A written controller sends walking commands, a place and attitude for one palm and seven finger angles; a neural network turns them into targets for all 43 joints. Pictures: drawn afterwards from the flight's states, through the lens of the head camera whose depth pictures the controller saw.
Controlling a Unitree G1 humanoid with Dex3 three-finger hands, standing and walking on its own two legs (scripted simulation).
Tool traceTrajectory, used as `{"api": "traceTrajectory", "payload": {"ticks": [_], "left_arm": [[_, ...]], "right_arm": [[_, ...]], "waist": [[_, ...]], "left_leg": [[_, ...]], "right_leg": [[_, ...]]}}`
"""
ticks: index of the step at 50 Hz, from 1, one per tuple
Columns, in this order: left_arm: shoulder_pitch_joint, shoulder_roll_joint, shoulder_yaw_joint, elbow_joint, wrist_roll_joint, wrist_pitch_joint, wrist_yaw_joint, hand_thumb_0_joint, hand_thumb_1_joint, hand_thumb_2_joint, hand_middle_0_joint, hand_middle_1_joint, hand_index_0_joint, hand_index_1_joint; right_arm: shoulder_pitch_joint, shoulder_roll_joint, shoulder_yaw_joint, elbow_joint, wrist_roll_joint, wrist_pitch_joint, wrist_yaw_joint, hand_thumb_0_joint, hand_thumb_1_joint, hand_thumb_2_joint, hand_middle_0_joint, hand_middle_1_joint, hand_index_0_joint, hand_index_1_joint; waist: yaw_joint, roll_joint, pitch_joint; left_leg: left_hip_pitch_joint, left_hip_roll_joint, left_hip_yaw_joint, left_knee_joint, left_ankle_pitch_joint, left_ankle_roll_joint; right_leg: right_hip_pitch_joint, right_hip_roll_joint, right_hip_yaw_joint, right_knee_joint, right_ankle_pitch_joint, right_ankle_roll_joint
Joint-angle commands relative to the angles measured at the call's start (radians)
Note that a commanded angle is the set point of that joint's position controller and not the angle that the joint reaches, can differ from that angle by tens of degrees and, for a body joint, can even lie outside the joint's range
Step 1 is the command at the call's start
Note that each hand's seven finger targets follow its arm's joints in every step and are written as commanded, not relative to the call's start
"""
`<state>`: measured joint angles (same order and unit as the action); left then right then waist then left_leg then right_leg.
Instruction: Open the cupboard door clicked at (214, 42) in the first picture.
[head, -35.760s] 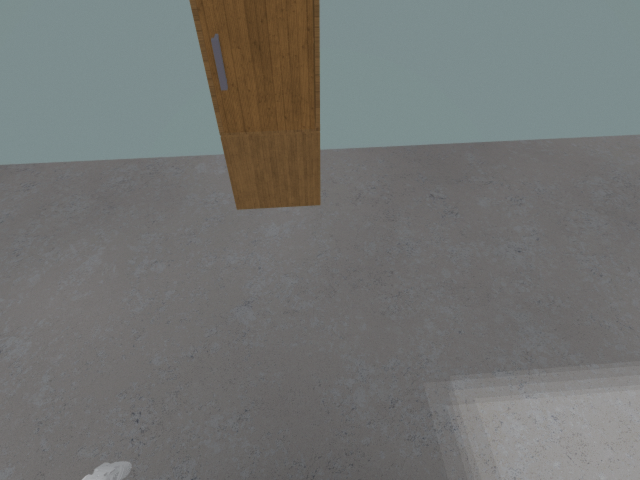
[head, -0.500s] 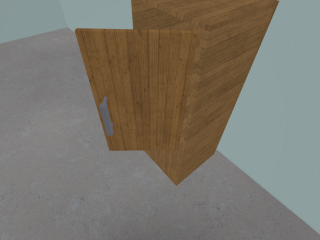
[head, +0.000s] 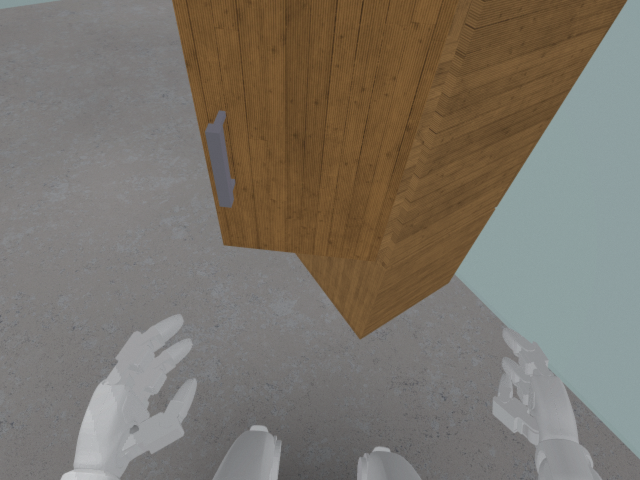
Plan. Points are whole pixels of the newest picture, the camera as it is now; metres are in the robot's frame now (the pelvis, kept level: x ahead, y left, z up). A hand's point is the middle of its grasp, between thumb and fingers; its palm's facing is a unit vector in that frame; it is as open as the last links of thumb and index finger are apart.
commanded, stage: raise the hand with hooked fingers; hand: left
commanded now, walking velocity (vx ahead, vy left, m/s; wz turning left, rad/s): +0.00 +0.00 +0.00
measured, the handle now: (223, 161) +0.58 +0.21 +0.03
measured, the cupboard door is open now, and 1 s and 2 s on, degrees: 52 52 52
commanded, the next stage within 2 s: move the hooked fingers beside the handle in 1.68 s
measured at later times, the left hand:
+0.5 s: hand (141, 359) +0.24 +0.22 +0.03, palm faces +0.02 -1.00 -0.07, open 11.5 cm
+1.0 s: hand (109, 331) +0.26 +0.27 +0.04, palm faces +0.00 -1.00 -0.07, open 13.8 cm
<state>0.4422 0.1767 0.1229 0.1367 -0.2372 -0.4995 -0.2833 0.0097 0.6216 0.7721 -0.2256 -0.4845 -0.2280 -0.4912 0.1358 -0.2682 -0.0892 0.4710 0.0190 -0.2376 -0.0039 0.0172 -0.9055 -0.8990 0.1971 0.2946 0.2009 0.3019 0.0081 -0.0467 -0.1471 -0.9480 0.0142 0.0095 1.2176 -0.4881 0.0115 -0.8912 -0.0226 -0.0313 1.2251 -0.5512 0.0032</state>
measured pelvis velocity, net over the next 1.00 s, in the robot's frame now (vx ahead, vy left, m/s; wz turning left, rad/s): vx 0.01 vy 0.01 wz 0.00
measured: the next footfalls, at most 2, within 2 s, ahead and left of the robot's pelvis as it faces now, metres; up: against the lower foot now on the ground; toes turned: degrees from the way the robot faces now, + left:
none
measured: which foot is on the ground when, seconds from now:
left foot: down 0.00-1.00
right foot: down 0.00-1.00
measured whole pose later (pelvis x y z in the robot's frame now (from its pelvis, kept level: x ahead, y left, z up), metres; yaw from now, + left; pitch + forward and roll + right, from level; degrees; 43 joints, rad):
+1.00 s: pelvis +0.01 +0.01 -0.01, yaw +0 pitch +19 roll -4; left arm 0.15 0.37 0.38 0.24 -0.37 -0.38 -0.49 -0.01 -0.47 0.31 -0.30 -1.18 -0.30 -1.18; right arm 0.23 -0.25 0.03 0.51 0.03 -0.21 -0.05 0.02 -0.90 -0.90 0.20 0.30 0.21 0.30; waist 0.01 0.02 -0.16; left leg -1.09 0.02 -0.04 1.28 -0.51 0.02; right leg -0.99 -0.01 -0.07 1.23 -0.55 0.01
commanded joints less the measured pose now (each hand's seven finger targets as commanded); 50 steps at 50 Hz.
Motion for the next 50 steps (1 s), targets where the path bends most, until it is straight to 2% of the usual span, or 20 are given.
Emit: {"api": "traceTrajectory", "payload": {"ticks": [1, 2, 3, 5, 6, 7, 9, 11, 12, 14, 17, 19, 22, 28, 34, 39, 42, 44, 49, 50], "left_arm": [[-0.063, 0.161, 0.097, -0.549, -0.038, -0.108, 0.045, 0.000, 0.387, 0.680, -0.237, -0.630, -0.237, -0.630], [-0.124, 0.163, 0.071, -0.581, -0.040, -0.123, 0.034, 0.000, 0.363, 0.670, -0.238, -0.645, -0.238, -0.645], [-0.122, 0.160, 0.070, -0.569, -0.032, -0.135, 0.023, 0.000, 0.340, 0.660, -0.240, -0.660, -0.240, -0.660], [-0.108, 0.136, 0.046, -0.479, -0.038, -0.126, -0.021, 0.000, 0.293, 0.640, -0.243, -0.690, -0.243, -0.690], [-0.106, 0.145, 0.059, -0.451, -0.045, -0.110, -0.045, 0.000, 0.270, 0.630, -0.245, -0.705, -0.245, -0.705], [-0.081, 0.154, 0.070, -0.379, -0.056, -0.070, -0.079, 0.000, 0.247, 0.620, -0.247, -0.720, -0.247, -0.720], [-0.064, 0.183, 0.117, -0.351, -0.073, 0.006, -0.121, 0.000, 0.200, 0.600, -0.250, -0.750, -0.250, -0.750], [-0.038, 0.217, 0.183, -0.338, -0.099, 0.080, -0.137, 0.000, 0.153, 0.580, -0.253, -0.780, -0.253, -0.780], [-0.023, 0.248, 0.235, -0.303, -0.112, 0.111, -0.140, 0.000, 0.130, 0.570, -0.255, -0.795, -0.255, -0.795], [-0.015, 0.251, 0.273, -0.357, -0.133, 0.128, -0.127, 0.000, 0.083, 0.550, -0.258, -0.825, -0.258, -0.825], [-0.025, 0.248, 0.295, -0.324, -0.143, 0.106, -0.092, 0.000, 0.013, 0.520, -0.263, -0.870, -0.263, -0.870], [-0.046, 0.233, 0.270, -0.328, -0.135, 0.070, -0.084, 0.000, -0.033, 0.500, -0.267, -0.900, -0.267, -0.900], [-0.076, 0.242, 0.267, -0.254, -0.134, 0.040, -0.098, 0.000, -0.103, 0.470, -0.272, -0.945, -0.272, -0.945], [-0.144, 0.284, 0.282, -0.252, -0.146, 0.010, -0.132, 0.000, -0.243, 0.410, -0.282, -1.035, -0.282, -1.035], [-0.194, 0.313, 0.314, -0.209, -0.148, 0.013, -0.127, 0.000, -0.383, 0.350, -0.292, -1.125, -0.292, -1.125], [-0.272, 0.339, 0.321, -0.161, -0.148, 0.029, -0.154, 0.000, -0.500, 0.300, -0.300, -1.200, -0.300, -1.200], [-0.323, 0.358, 0.330, -0.135, -0.155, 0.040, -0.175, 0.000, -0.500, 0.300, -0.300, -1.200, -0.300, -1.200], [-0.355, 0.371, 0.330, -0.126, -0.148, 0.049, -0.187, 0.000, -0.500, 0.300, -0.300, -1.200, -0.300, -1.200], [-0.434, 0.409, 0.367, -0.049, -0.163, 0.064, -0.218, 0.000, -0.500, 0.300, -0.300, -1.200, -0.300, -1.200], [-0.457, 0.409, 0.366, -0.060, -0.164, 0.062, -0.223, 0.000, -0.500, 0.300, -0.300, -1.200, -0.300, -1.200]], "right_arm": [[0.006, -0.078, -0.007, -0.147, -0.004, -0.023, -0.023, 0.000, -0.900, -0.900, 0.200, 0.300, 0.200, 0.300], [0.031, -0.084, 0.002, -0.130, -0.014, -0.024, -0.028, 0.000, -0.900, -0.900, 0.200, 0.300, 0.200, 0.300], [0.039, -0.085, -0.001, -0.106, -0.015, -0.028, -0.032, 0.000, -0.900, -0.900, 0.200, 0.300, 0.200, 0.300], [0.040, -0.093, 0.005, -0.077, -0.013, -0.039, -0.036, 0.000, -0.900, -0.900, 0.200, 0.300, 0.200, 0.300], [0.038, -0.099, 0.006, -0.067, -0.010, -0.043, -0.039, 0.000, -0.900, -0.900, 0.200, 0.300, 0.200, 0.300], [0.034, -0.102, 0.011, -0.063, -0.007, -0.042, -0.045, 0.000, -0.900, -0.900, 0.200, 0.300, 0.200, 0.300], [0.024, -0.106, 0.010, -0.069, 0.009, -0.037, -0.054, 0.000, -0.900, -0.900, 0.200, 0.300, 0.200, 0.300], [0.011, -0.100, 0.007, -0.079, 0.020, -0.030, -0.062, 0.000, -0.900, -0.900, 0.200, 0.300, 0.200, 0.300], [-0.003, -0.095, 0.008, -0.076, 0.019, -0.023, -0.065, 0.000, -0.900, -0.900, 0.200, 0.300, 0.200, 0.300], [-0.005, -0.077, 0.006, -0.086, 0.019, -0.019, -0.064, 0.000, -0.900, -0.900, 0.200, 0.300, 0.200, 0.300], [-0.010, -0.064, 0.008, -0.068, 0.013, -0.019, -0.064, 0.000, -0.900, -0.900, 0.200, 0.300, 0.200, 0.300], [0.005, -0.068, 0.008, -0.058, 0.012, -0.026, -0.061, 0.000, -0.900, -0.900, 0.200, 0.300, 0.200, 0.300], [0.023, -0.087, 0.006, -0.051, 0.014, -0.029, -0.062, 0.000, -0.900, -0.900, 0.200, 0.300, 0.200, 0.300], [0.060, -0.117, 0.005, -0.062, 0.021, -0.039, -0.066, 0.000, -0.900, -0.900, 0.200, 0.300, 0.200, 0.300], [0.076, -0.126, 0.010, -0.068, 0.020, -0.027, -0.062, 0.000, -0.900, -0.900, 0.200, 0.300, 0.200, 0.300], [0.088, -0.143, 0.019, -0.080, 0.020, -0.019, -0.058, 0.000, -0.900, -0.900, 0.200, 0.300, 0.200, 0.300], [0.102, -0.149, 0.026, -0.086, 0.020, -0.019, -0.060, 0.000, -0.900, -0.900, 0.200, 0.300, 0.200, 0.300], [0.101, -0.154, 0.031, -0.090, 0.020, -0.018, -0.059, 0.000, -0.900, -0.900, 0.200, 0.300, 0.200, 0.300], [0.112, -0.163, 0.038, -0.087, 0.019, -0.017, -0.065, 0.000, -0.900, -0.900, 0.200, 0.300, 0.200, 0.300], [0.108, -0.164, 0.037, -0.085, 0.021, -0.019, -0.066, 0.000, -0.900, -0.900, 0.200, 0.300, 0.200, 0.300]], "waist": [[0.004, 0.210, -0.244], [-0.030, 0.177, -0.235], [-0.039, 0.183, -0.249], [-0.066, 0.158, -0.203], [-0.066, 0.153, -0.210], [-0.061, 0.137, -0.188], [-0.039, 0.102, -0.241], [-0.009, 0.065, -0.302], [0.017, 0.060, -0.314], [0.033, 0.060, -0.378], [0.037, 0.034, -0.332], [0.019, 0.062, -0.311], [0.004, 0.027, -0.265], [0.006, 0.090, -0.287], [0.005, 0.142, -0.267], [-0.006, 0.146, -0.260], [-0.012, 0.143, -0.255], [-0.010, 0.173, -0.259], [-0.014, 0.131, -0.261], [-0.012, 0.150, -0.276]], "left_leg": [[0.178, -0.010, -0.040, -0.134, 0.145, 0.016], [0.168, -0.006, -0.055, -0.099, 0.171, 0.020], [0.173, -0.003, -0.057, -0.075, 0.199, 0.022], [0.124, 0.000, -0.063, -0.044, 0.171, 0.022], [0.104, 0.000, -0.064, -0.037, 0.150, 0.021], [0.072, -0.003, -0.063, -0.027, 0.142, 0.023], [0.055, -0.006, -0.054, -0.037, 0.130, 0.023], [0.056, -0.010, -0.048, -0.047, 0.166, 0.024], [0.055, -0.012, -0.051, -0.047, 0.200, 0.020], [0.077, -0.010, -0.045, -0.048, 0.258, 0.019], [0.051, -0.007, -0.052, -0.054, 0.267, 0.015], [0.064, -0.006, -0.052, -0.064, 0.252, 0.013], [0.034, -0.006, -0.052, -0.062, 0.212, 0.015], [0.092, -0.007, -0.049, -0.103, 0.190, 0.019], [0.119, -0.009, -0.052, -0.134, 0.170, 0.013], [0.132, -0.008, -0.065, -0.151, 0.138, 0.010], [0.137, -0.006, -0.071, -0.152, 0.137, 0.010], [0.157, -0.005, -0.076, -0.164, 0.123, 0.006], [0.134, -0.006, -0.077, -0.155, 0.104, 0.008], [0.149, -0.006, -0.080, -0.157, 0.111, 0.007]], "right_leg": [[0.011, 0.050, 0.004, -0.170, 0.143, -0.041], [-0.021, 0.061, -0.001, -0.147, 0.173, -0.040], [-0.049, 0.061, -0.005, -0.139, 0.193, -0.039], [-0.090, 0.063, -0.010, -0.142, 0.172, -0.033], [-0.091, 0.064, -0.007, -0.149, 0.148, -0.031], [-0.082, 0.069, -0.001, -0.151, 0.141, -0.035], [-0.027, 0.059, 0.013, -0.176, 0.120, -0.027], [0.045, 0.052, 0.025, -0.190, 0.146, -0.020], [0.079, 0.054, 0.023, -0.180, 0.178, -0.026], [0.130, 0.043, 0.029, -0.174, 0.256, -0.015], [0.121, 0.045, 0.019, -0.166, 0.267, -0.015], [0.080, 0.042, 0.013, -0.163, 0.242, -0.015], [0.042, 0.047, 0.012, -0.167, 0.179, -0.019], [0.013, 0.050, -0.004, -0.170, 0.142, -0.027], [-0.007, 0.054, -0.022, -0.170, 0.132, -0.030], [-0.026, 0.058, -0.031, -0.171, 0.116, -0.032], [-0.032, 0.065, -0.033, -0.170, 0.120, -0.035], [-0.047, 0.061, -0.037, -0.169, 0.112, -0.035], [-0.051, 0.063, -0.035, -0.170, 0.097, -0.034], [-0.053, 0.063, -0.036, -0.165, 0.103, -0.035]]}}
